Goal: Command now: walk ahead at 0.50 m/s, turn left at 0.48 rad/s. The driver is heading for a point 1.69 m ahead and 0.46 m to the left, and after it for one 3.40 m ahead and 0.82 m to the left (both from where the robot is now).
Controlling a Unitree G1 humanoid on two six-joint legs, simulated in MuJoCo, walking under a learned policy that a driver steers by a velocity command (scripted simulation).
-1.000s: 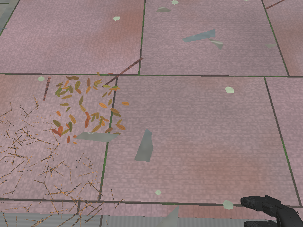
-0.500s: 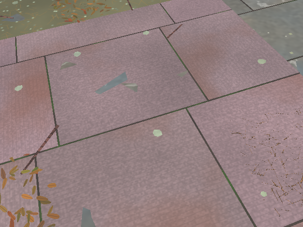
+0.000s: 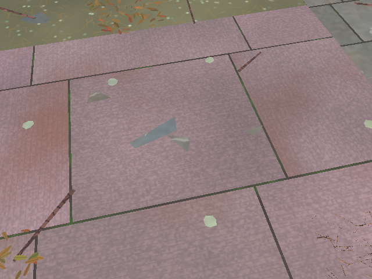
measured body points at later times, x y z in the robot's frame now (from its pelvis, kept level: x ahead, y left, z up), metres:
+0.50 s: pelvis +0.31 -0.03 +0.01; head +0.34 -0.03 +0.46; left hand +0.45 +0.25 -0.07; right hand +0.39 -0.31 -0.11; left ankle +0.11 +0.02 -0.66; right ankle +0.43 -0.10 -0.71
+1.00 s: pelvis +0.54 +0.09 +0.01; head +0.57 +0.12 +0.46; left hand +0.36 +0.29 -0.13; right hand +0.85 +0.03 -0.07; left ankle +0.58 +0.20 -0.71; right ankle +0.44 -0.10 -0.70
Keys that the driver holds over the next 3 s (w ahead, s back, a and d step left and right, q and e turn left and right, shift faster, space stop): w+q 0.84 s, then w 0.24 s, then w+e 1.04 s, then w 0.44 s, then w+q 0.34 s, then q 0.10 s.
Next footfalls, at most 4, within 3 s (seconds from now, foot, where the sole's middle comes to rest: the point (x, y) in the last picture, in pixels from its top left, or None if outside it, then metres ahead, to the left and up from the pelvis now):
0.44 right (228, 275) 0.47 -0.09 -0.75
0.98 left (136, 237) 0.61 0.23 -0.75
1.52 right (141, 158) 0.96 0.24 -0.75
2.04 left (91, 120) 1.19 0.49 -0.75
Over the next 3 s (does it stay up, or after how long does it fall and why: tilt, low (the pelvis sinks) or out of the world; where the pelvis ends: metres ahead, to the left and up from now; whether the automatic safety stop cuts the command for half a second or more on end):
stays up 1.53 0.35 0.02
